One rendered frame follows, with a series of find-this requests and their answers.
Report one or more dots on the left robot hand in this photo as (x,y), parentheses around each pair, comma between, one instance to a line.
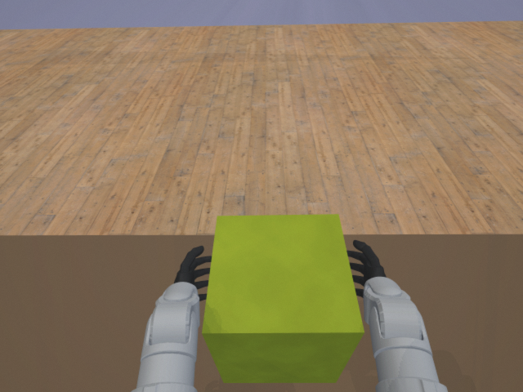
(187,272)

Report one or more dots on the robot left forearm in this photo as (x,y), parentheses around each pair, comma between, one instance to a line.
(169,350)

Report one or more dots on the right robot hand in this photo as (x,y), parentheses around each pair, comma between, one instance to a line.
(371,267)

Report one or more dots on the carton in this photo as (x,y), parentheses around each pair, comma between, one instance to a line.
(281,304)

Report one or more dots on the robot right forearm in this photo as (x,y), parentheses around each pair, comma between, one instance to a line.
(399,339)

